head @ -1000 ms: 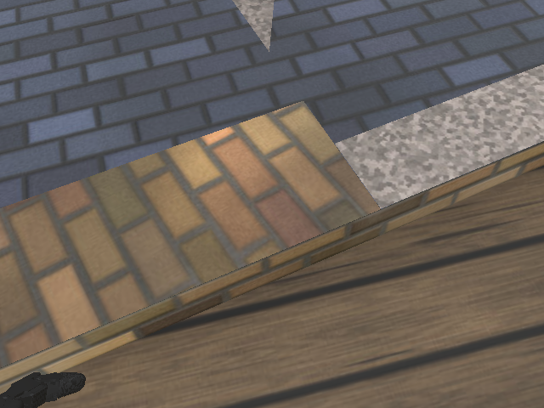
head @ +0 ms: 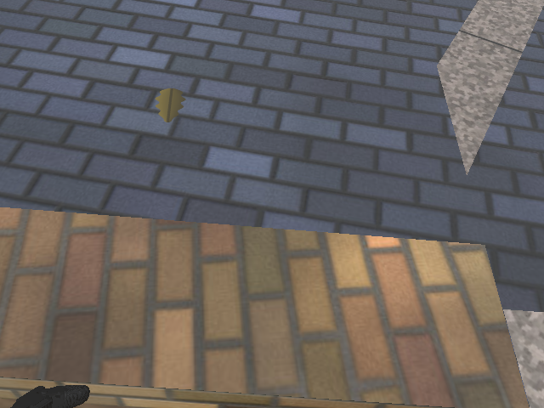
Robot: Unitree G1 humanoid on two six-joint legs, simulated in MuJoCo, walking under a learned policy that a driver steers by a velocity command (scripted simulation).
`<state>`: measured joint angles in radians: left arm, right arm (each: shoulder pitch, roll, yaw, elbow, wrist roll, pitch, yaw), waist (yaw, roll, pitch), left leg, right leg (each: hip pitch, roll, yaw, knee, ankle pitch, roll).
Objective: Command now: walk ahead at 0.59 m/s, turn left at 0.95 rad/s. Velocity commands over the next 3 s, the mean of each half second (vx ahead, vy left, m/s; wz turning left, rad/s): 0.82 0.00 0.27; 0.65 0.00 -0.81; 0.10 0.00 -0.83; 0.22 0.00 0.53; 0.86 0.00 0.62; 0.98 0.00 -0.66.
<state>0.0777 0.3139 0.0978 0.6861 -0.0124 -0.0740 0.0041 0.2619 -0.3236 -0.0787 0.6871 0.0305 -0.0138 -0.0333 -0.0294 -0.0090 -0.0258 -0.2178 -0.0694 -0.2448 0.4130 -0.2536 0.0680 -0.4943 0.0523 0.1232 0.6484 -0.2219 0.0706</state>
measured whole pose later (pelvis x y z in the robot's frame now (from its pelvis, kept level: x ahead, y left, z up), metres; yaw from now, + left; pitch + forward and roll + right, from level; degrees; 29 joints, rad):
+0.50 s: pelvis +0.25 +0.03 -0.03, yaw +4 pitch +3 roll +0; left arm 0.57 0.24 0.04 0.80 -0.04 -0.07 0.01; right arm 0.03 -0.24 0.01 0.52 0.00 -0.11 0.02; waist 0.10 0.03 -0.01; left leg -0.44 0.01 -0.04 0.55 -0.18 0.01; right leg -0.08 0.00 0.17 0.56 -0.46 -0.01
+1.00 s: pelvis +0.54 -0.02 +0.07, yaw -21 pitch +1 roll +2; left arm 0.25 0.30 0.02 0.59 -0.01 -0.02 -0.03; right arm 0.11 -0.29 -0.03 0.63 -0.02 -0.08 0.01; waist 0.00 0.02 0.05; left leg -0.52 -0.07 -0.12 1.72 -0.38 0.03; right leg -0.61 0.14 0.02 0.96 -0.36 -0.12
